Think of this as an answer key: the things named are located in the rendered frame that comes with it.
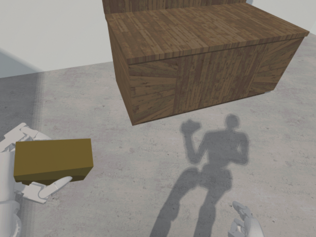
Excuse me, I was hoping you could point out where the right robot hand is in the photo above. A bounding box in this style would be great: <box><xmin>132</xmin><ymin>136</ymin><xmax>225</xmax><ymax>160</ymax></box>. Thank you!
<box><xmin>228</xmin><ymin>201</ymin><xmax>265</xmax><ymax>237</ymax></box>

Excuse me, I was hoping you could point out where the robot left forearm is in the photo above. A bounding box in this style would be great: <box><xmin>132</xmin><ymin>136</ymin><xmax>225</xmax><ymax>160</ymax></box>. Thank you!
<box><xmin>0</xmin><ymin>200</ymin><xmax>23</xmax><ymax>237</ymax></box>

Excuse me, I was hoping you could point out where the left robot hand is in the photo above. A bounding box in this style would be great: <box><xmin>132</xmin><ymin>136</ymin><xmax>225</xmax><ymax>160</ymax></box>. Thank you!
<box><xmin>0</xmin><ymin>122</ymin><xmax>72</xmax><ymax>204</ymax></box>

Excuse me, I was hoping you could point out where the sponge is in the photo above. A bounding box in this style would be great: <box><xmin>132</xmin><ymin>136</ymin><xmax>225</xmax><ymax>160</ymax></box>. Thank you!
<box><xmin>13</xmin><ymin>138</ymin><xmax>93</xmax><ymax>186</ymax></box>

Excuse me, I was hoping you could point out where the table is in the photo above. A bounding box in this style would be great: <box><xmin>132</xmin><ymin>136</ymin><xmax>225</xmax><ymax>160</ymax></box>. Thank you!
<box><xmin>102</xmin><ymin>0</ymin><xmax>310</xmax><ymax>126</ymax></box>

